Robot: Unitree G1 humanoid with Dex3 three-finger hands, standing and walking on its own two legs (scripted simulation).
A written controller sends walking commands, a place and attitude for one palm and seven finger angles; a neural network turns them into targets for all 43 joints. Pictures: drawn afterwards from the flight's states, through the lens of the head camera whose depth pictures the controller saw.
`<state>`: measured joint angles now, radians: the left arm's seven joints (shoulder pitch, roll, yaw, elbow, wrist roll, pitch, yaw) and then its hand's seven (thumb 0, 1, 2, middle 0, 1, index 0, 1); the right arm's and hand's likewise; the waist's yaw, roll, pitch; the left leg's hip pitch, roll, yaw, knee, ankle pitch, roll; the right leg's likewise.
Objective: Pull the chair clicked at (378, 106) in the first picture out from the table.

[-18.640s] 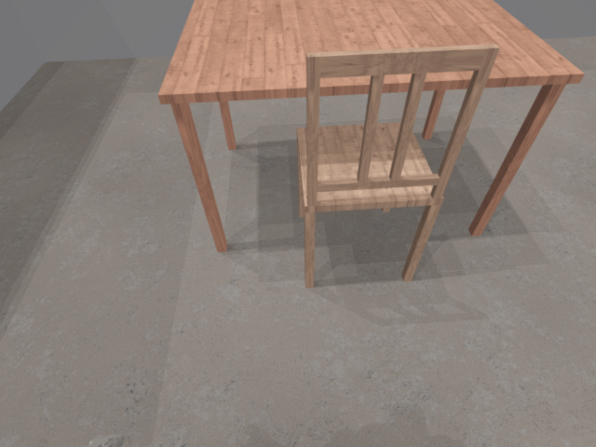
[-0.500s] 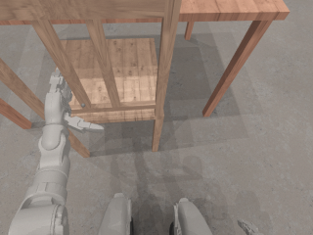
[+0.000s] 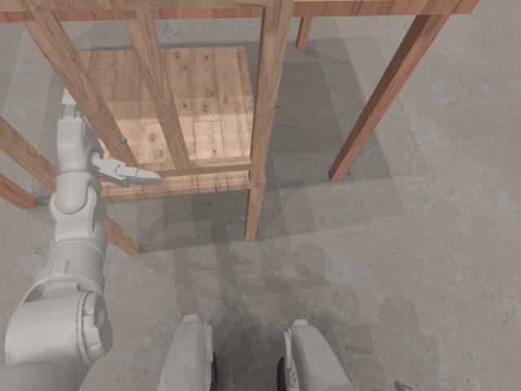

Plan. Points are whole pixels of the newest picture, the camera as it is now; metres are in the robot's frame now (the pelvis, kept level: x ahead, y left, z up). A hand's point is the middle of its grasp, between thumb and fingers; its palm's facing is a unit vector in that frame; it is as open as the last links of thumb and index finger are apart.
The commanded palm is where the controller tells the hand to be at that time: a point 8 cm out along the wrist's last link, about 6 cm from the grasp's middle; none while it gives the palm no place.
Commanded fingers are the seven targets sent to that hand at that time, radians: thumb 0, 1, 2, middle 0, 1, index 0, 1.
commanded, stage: push the fingers through the gap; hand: left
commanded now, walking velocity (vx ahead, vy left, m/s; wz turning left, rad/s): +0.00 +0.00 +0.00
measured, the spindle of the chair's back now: (97, 113) +0.50 +0.22 +0.07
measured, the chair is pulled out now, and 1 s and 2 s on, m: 0.00 0.00 0.02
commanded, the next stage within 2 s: hook a spindle and tug to test in 0.42 s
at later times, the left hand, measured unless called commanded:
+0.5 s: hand (122, 137) +0.48 +0.19 +0.03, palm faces +0.12 -0.99 -0.03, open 16.9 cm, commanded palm +0.45 +0.23 +0.04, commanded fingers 0.00 -0.50 0.30 -0.06 -0.08 -0.06 -0.08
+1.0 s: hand (121, 140) +0.47 +0.19 +0.04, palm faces +0.11 -0.99 -0.02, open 13.7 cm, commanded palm +0.44 +0.22 +0.04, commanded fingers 0.00 0.06 0.54 -0.50 -1.45 -0.50 -1.45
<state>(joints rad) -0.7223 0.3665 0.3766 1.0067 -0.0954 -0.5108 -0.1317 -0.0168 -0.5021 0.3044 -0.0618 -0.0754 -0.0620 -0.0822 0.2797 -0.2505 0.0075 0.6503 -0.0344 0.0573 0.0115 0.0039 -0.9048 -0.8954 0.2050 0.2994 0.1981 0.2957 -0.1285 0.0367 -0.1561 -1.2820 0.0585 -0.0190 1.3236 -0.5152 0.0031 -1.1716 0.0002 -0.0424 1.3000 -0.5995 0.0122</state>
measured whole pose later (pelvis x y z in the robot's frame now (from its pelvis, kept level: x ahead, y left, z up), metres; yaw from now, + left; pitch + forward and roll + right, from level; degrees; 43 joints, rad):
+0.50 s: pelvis +0.00 +0.00 +0.01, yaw +0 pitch +27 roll -3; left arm -0.71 0.36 0.36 1.01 -0.09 -0.53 -0.10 -0.02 -0.50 0.30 -0.06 -0.08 -0.06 -0.08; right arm 0.29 -0.25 0.00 0.65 -0.04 0.10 0.03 0.00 -0.90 -0.90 0.21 0.30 0.20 0.30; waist -0.13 0.04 -0.16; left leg -1.26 0.06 -0.02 1.30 -0.51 0.00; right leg -1.15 0.00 -0.04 1.27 -0.59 0.01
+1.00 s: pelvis +0.00 +0.00 +0.00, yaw +0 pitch +26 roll -3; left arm -0.69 0.34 0.35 0.98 -0.10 -0.53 -0.11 -0.02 -0.37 0.36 -0.33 -0.93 -0.32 -0.93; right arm 0.27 -0.24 0.01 0.64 -0.03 0.09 0.03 0.00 -0.91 -0.90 0.20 0.30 0.20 0.30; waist -0.12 0.03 -0.16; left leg -1.25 0.06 -0.02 1.31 -0.51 0.01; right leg -1.14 0.00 -0.04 1.28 -0.60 0.01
